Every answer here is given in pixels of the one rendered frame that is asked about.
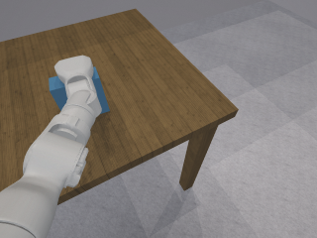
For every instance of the sponge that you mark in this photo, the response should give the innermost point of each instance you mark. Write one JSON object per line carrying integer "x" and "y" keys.
{"x": 58, "y": 92}

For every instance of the robot left upper arm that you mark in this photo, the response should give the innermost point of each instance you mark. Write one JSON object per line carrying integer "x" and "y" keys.
{"x": 28, "y": 206}

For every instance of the table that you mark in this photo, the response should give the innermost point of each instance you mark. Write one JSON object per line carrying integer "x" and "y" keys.
{"x": 157, "y": 98}

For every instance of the left robot hand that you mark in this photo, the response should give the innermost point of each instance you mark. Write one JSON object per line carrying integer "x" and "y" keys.
{"x": 67, "y": 67}

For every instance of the robot left forearm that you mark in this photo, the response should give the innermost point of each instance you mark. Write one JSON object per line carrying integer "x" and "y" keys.
{"x": 77, "y": 116}

